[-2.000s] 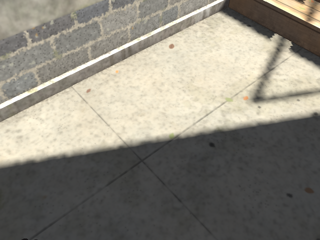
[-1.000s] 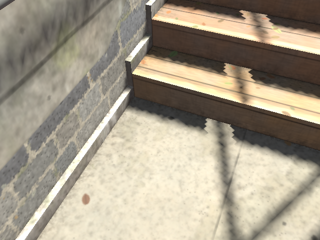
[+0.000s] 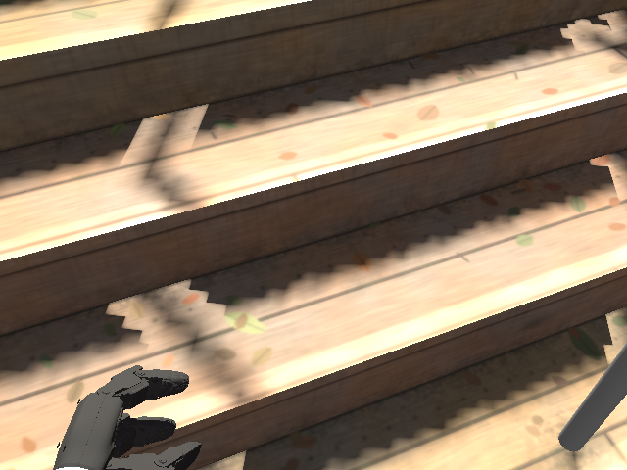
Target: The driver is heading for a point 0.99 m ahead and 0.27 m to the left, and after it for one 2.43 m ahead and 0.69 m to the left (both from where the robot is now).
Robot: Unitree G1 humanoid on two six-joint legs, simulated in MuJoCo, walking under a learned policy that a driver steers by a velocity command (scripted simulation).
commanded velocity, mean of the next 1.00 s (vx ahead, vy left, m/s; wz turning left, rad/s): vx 1.00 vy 0.00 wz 0.30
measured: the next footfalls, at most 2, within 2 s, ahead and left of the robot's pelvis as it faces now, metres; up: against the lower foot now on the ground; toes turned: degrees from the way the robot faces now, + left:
left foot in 0.36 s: +0.37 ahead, +0.13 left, +0.17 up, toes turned +15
right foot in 0.68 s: +0.65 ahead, +0.13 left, +0.35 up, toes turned +28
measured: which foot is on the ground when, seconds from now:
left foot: up 0.00-0.34, down 0.36-0.68, up 0.70-0.98, down 1.00-1.00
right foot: down 0.00-0.36, up 0.38-0.66, down 0.68-1.00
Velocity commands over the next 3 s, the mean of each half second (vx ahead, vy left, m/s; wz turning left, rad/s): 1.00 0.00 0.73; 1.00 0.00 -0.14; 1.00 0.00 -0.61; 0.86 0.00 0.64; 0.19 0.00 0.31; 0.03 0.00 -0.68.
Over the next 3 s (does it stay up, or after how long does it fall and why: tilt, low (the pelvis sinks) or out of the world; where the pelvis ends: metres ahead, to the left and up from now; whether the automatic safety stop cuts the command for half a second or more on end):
stays up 1.75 0.41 1.06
